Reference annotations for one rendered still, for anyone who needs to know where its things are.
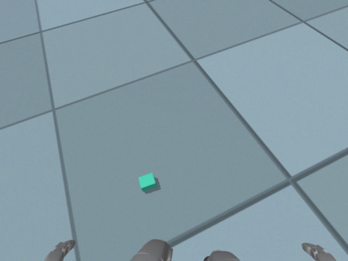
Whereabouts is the right robot hand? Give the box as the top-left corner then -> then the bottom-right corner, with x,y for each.
302,243 -> 336,261

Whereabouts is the small box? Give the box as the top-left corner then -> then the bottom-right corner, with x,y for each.
138,173 -> 157,192

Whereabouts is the left robot hand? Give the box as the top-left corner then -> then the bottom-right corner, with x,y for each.
44,240 -> 76,261

